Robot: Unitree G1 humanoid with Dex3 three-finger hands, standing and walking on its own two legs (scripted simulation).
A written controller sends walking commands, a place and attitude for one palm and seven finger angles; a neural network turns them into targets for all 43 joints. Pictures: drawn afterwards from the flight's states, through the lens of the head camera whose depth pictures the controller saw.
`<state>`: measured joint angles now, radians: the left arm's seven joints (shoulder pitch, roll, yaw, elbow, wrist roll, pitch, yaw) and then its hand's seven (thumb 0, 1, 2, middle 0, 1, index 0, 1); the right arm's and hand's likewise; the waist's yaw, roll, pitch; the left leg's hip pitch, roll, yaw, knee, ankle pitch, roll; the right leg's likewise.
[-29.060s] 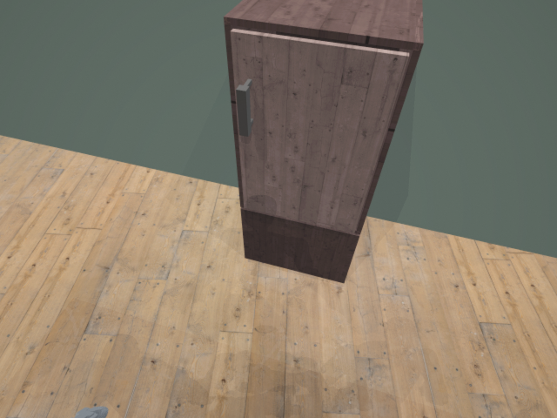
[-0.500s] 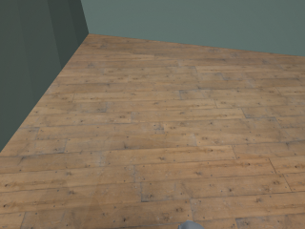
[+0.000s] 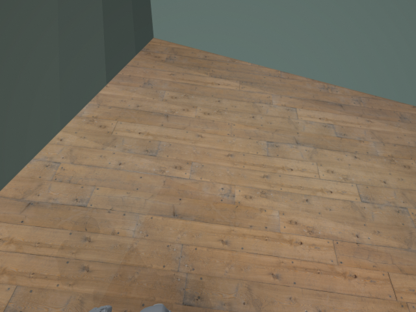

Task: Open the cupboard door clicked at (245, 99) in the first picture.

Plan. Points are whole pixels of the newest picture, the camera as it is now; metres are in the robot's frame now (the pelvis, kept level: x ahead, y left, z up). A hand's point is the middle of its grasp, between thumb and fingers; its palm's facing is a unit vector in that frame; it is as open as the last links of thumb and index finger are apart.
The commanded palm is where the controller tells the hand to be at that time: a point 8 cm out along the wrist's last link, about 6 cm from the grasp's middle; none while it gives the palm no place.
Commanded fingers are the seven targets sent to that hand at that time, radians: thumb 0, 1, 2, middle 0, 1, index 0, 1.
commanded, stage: turn to face it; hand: left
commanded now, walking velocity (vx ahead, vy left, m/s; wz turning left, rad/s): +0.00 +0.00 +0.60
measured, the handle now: out of the picture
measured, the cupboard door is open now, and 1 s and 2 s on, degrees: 46 46 46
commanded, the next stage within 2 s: none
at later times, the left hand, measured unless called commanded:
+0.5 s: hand out of the picture +0.06 +0.15 -0.13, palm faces +0.29 -0.90 -0.31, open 7.4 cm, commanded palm none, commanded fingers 0.00 0.90 0.90 -0.20 -0.30 -0.20 -0.30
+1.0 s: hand out of the picture +0.03 +0.15 -0.14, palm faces +0.58 -0.76 -0.30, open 7.4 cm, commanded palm none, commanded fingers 0.00 0.90 0.90 -0.20 -0.30 -0.20 -0.30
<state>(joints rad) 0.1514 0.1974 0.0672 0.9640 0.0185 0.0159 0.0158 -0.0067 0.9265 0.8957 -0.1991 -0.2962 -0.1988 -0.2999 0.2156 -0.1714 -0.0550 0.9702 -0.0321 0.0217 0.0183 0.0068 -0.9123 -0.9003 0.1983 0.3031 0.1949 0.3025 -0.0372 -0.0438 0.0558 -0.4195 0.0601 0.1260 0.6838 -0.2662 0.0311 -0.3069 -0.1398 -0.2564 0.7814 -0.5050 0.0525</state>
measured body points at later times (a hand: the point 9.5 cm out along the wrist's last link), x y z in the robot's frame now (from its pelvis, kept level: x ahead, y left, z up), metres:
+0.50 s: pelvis +0.05 -0.07 +0.02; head +0.12 -0.08 +0.46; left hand +0.05 +0.20 -0.11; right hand +0.21 -0.30 -0.14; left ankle +0.00 +0.06 -0.64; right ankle +0.05 -0.18 -0.72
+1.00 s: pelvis +0.08 -0.09 +0.01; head +0.13 -0.06 +0.46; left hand +0.00 +0.19 -0.12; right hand +0.31 -0.24 -0.13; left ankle +0.02 +0.03 -0.72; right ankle +0.16 -0.20 -0.70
